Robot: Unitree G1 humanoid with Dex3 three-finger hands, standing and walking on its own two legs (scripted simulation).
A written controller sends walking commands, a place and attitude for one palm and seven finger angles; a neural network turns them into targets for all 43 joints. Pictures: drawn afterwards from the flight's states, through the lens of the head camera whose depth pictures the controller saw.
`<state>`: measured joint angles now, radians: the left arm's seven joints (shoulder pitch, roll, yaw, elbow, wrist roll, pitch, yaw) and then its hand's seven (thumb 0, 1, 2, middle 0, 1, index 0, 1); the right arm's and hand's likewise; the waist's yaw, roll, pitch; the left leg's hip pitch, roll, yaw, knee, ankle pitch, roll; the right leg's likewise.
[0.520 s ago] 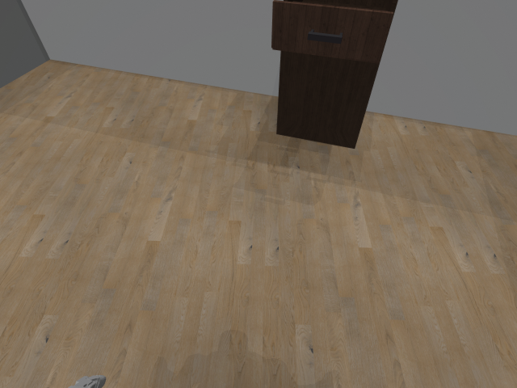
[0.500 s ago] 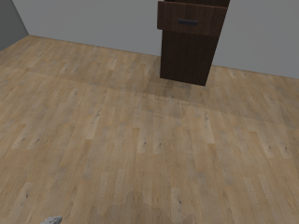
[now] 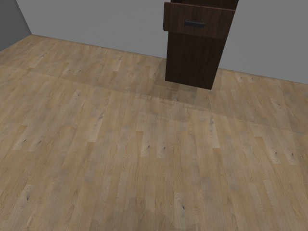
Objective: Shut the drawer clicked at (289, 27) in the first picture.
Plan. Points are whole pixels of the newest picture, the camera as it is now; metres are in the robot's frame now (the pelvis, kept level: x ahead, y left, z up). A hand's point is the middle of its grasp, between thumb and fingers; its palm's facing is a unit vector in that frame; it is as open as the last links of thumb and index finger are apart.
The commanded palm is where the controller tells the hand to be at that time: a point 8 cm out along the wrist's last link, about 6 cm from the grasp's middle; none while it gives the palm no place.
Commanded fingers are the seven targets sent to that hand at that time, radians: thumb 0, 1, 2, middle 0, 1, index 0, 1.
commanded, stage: stand and wait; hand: left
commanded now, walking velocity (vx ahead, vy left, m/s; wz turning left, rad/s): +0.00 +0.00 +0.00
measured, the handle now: (194, 23) +1.36 -0.20 -0.01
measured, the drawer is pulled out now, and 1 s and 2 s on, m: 0.29 0.29 0.29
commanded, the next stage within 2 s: look at it before walking up in 0.30 s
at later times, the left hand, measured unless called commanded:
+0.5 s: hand out of the picture +0.07 +0.25 -0.15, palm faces -0.02 -0.94 -0.33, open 7.4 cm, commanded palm none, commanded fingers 0.00 0.90 0.90 -0.20 -0.30 -0.20 -0.30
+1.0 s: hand out of the picture +0.07 +0.25 -0.15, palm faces -0.03 -0.94 -0.34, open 7.4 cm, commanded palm none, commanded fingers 0.00 0.90 0.90 -0.20 -0.30 -0.20 -0.30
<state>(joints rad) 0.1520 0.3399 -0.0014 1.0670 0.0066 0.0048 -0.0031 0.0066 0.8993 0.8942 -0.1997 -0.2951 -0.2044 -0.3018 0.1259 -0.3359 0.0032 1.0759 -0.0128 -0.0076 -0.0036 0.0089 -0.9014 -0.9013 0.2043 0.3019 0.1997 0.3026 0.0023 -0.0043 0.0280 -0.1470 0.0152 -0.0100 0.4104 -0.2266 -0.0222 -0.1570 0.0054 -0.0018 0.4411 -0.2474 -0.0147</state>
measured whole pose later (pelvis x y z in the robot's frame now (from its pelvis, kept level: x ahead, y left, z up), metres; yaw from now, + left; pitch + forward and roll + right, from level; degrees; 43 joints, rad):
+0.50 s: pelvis -0.01 +0.00 +0.00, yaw +0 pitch -2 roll +0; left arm 0.14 0.34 0.00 1.09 0.01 0.00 -0.01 0.01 0.90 0.89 -0.20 -0.30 -0.20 -0.30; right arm 0.13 -0.33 0.01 1.11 -0.01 -0.01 0.00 0.01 -0.90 -0.90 0.20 0.30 0.20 0.30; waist 0.00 0.00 0.03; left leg -0.15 0.01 -0.01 0.38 -0.19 -0.02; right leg -0.16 0.00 0.00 0.40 -0.21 -0.01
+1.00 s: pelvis +0.00 +0.01 +0.00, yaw +0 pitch -2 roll +0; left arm 0.14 0.35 -0.01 1.09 0.01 0.00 0.00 0.01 0.90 0.89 -0.20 -0.30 -0.20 -0.30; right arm 0.11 -0.34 0.01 1.11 -0.01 -0.01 0.00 0.01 -0.90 -0.90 0.20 0.30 0.20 0.30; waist 0.00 -0.01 0.03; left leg -0.13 0.01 0.00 0.36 -0.20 -0.02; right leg -0.14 0.00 0.00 0.39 -0.22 -0.01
